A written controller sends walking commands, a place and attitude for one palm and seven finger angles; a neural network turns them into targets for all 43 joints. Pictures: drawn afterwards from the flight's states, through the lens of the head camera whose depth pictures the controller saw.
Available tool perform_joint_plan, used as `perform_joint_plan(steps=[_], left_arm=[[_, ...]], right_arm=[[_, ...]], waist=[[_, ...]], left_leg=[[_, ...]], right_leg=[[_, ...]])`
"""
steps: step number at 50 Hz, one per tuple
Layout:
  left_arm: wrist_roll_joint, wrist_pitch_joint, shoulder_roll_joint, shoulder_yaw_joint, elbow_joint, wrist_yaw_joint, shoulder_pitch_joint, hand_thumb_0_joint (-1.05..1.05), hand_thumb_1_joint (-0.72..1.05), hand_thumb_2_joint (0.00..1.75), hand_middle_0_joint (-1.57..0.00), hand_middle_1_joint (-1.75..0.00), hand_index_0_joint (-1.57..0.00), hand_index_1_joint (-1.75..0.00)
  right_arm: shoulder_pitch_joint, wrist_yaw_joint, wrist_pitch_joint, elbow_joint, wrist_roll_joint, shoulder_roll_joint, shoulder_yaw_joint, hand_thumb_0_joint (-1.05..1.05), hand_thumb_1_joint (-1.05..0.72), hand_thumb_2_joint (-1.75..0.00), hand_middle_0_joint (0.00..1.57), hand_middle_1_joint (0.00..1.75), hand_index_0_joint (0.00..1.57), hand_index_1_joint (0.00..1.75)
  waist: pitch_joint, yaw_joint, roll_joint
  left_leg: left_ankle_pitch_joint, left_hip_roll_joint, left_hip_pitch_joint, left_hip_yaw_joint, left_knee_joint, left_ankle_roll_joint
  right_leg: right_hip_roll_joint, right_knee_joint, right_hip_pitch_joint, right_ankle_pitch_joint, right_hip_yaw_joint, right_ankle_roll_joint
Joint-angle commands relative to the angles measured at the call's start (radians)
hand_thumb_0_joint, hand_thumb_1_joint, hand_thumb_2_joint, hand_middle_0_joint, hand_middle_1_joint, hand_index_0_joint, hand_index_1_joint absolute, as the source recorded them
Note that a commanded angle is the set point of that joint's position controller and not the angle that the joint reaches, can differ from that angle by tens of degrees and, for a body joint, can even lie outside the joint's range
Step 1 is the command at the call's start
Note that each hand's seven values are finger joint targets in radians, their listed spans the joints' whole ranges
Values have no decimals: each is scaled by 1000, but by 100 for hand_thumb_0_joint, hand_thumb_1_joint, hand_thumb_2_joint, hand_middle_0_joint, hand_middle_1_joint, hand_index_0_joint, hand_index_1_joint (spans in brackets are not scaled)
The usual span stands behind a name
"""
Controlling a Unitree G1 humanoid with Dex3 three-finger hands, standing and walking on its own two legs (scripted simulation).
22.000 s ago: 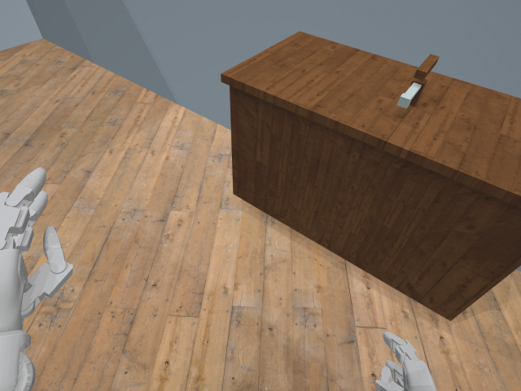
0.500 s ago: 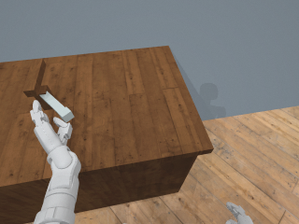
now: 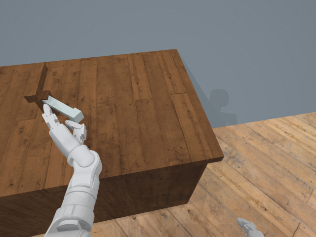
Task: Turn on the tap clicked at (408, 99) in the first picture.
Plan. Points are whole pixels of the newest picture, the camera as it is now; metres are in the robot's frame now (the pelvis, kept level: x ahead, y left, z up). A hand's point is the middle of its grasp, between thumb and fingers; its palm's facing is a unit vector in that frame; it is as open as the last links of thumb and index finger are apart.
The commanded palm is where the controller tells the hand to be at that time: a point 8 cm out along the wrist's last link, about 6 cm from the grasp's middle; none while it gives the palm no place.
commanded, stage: push the lever round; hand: left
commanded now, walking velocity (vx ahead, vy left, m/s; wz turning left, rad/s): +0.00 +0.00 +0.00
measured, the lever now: (75, 115) +0.41 +0.25 +0.06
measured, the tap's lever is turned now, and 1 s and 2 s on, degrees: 48 77 78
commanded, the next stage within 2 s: lift the hand up off the lever in 0.86 s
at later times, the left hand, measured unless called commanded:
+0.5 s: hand (95, 117) +0.42 +0.20 +0.05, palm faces +0.79 -0.60 -0.11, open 7.6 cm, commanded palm +0.37 +0.21 +0.05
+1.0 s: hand (98, 109) +0.44 +0.19 +0.05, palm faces +0.79 -0.60 -0.10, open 7.8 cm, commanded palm +0.39 +0.21 +0.05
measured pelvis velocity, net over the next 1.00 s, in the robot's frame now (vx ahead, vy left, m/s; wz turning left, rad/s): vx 0.01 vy -0.01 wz -0.01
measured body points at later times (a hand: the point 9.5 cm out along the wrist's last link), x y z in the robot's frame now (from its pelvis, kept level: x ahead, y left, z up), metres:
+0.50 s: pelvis +0.01 -0.01 +0.00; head +0.06 -0.01 +0.45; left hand +0.37 +0.22 +0.06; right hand +0.11 -0.26 -0.13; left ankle +0.00 +0.12 -0.70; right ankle +0.02 -0.09 -0.70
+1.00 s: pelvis +0.01 -0.01 +0.00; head +0.07 -0.01 +0.44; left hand +0.40 +0.22 +0.06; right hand +0.09 -0.26 -0.14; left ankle +0.00 +0.12 -0.70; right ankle +0.02 -0.09 -0.70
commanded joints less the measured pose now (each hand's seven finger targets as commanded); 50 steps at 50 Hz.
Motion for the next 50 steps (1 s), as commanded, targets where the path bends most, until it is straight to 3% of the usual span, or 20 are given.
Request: perform_joint_plan(steps=[1,5,8,10,13,15,17,20,22,25,28,30,34,35,38,40,44,47,49,50], left_arm=[[57,-65,62,-57,-200,24,-404,0,90,90,-15,-15,-15,-15],[69,-51,96,-7,-141,57,-411,0,90,90,-15,-15,-15,-15],[70,-44,66,-21,-126,71,-448,0,90,90,-15,-15,-15,-15],[79,-37,110,23,-95,83,-471,0,90,90,-15,-15,-15,-15],[79,-36,82,8,-80,94,-495,0,90,90,-15,-15,-15,-15],[84,-32,140,74,-48,108,-492,0,90,90,-15,-15,-15,-15],[90,-32,89,25,-45,108,-529,0,90,90,-15,-15,-15,-15],[101,-35,151,88,-26,117,-505,0,90,90,-15,-15,-15,-15],[104,-41,100,34,-37,112,-549,0,90,90,-15,-15,-15,-15],[101,-39,154,91,4,113,-537,0,90,90,-15,-15,-15,-15],[98,-48,112,51,-1,110,-551,0,90,90,-15,-15,-15,-15],[100,-45,162,99,37,115,-556,0,90,90,-15,-15,-15,-15],[105,-61,116,46,36,115,-636,0,90,90,-15,-15,-15,-15],[108,-60,161,94,59,120,-612,0,90,90,-15,-15,-15,-15],[109,-64,133,66,78,119,-645,0,90,90,-15,-15,-15,-15],[112,-65,184,118,88,125,-632,0,90,90,-15,-15,-15,-15],[116,-70,142,80,90,125,-672,0,90,90,-15,-15,-15,-15],[115,-69,169,115,117,126,-659,0,90,90,-15,-15,-15,-15],[121,-73,157,92,98,128,-702,0,90,90,-15,-15,-15,-15],[123,-71,188,132,108,132,-664,0,90,90,-15,-15,-15,-15]], right_arm=[[-39,0,-32,-108,-5,-125,-42,0,-90,-90,20,30,20,30],[-34,5,-27,-93,-12,-129,-47,0,-90,-90,20,30,20,30],[-32,12,-24,-99,-15,-121,-46,0,-90,-90,20,30,20,30],[-25,11,-18,-85,-17,-125,-46,0,-90,-90,20,30,20,30],[-19,16,-16,-93,-22,-117,-46,0,-90,-90,20,30,20,30],[-12,14,-12,-82,-23,-123,-49,0,-90,-90,20,30,20,30],[-7,21,-11,-87,-26,-116,-47,0,-90,-90,20,30,20,30],[3,21,-8,-82,-30,-122,-53,0,-90,-90,20,30,20,30],[9,25,-5,-88,-28,-115,-51,0,-90,-90,20,30,20,30],[16,21,-4,-80,-28,-125,-55,0,-90,-90,20,30,20,30],[21,28,-5,-84,-27,-118,-54,0,-90,-90,20,30,20,30],[27,24,-3,-72,-27,-126,-55,0,-90,-90,20,30,20,30],[34,29,-7,-71,-29,-123,-54,0,-90,-90,20,30,20,30],[36,26,-6,-62,-30,-128,-58,0,-90,-90,20,30,20,30],[45,32,-5,-66,-33,-124,-55,0,-90,-90,20,30,20,30],[53,31,0,-61,-34,-132,-59,0,-90,-90,20,30,20,30],[65,41,2,-67,-36,-126,-58,0,-90,-90,20,30,20,30],[75,42,4,-68,-36,-129,-61,0,-90,-90,20,30,20,30],[76,44,5,-67,-37,-129,-59,0,-90,-90,20,30,20,30],[79,44,6,-63,-39,-133,-63,0,-90,-90,20,30,20,30]], waist=[[-307,-31,0],[-309,-23,-32],[-318,-28,-35],[-305,-25,-26],[-333,-34,-51],[-325,-24,-50],[-327,-41,-43],[-352,-27,-32],[-350,-43,-31],[-331,-38,-55],[-349,-49,-43],[-324,-45,-51],[-337,-69,-35],[-337,-57,-39],[-347,-71,-39],[-362,-55,-23],[-373,-70,-26],[-370,-69,-59],[-375,-76,-23],[-384,-57,-20]], left_leg=[[267,12,115,-3,-91,-5],[267,13,87,-2,-83,-5],[268,10,80,11,-77,1],[252,10,64,6,-81,-1],[252,7,54,17,-72,7],[251,6,38,16,-71,8],[251,7,43,20,-68,9],[257,6,32,24,-61,11],[279,6,44,28,-60,11],[249,5,18,26,-61,15],[262,5,32,33,-56,16],[233,4,9,27,-63,17],[227,4,28,31,-61,18],[224,5,19,25,-60,19],[235,3,20,34,-53,20],[247,2,10,30,-53,17],[272,4,23,32,-49,16],[266,4,2,33,-44,17],[272,4,16,33,-47,16],[273,3,17,31,-49,15]], right_leg=[[-28,-98,186,195,59,22],[-28,-99,190,203,61,23],[-32,-100,198,217,62,27],[-33,-107,197,202,68,25],[-38,-110,220,224,72,33],[-37,-114,227,230,79,32],[-40,-109,214,231,72,34],[-38,-109,234,258,84,34],[-41,-99,232,289,79,34],[-40,-113,231,266,86,37],[-40,-108,234,287,84,38],[-40,-117,227,255,87,38],[-39,-114,203,237,82,39],[-36,-116,204,229,83,37],[-38,-109,204,254,82,41],[-36,-101,216,275,85,37],[-34,-89,206,298,75,38],[-35,-89,213,301,77,42],[-33,-87,203,300,77,39],[-28,-87,210,295,75,35]])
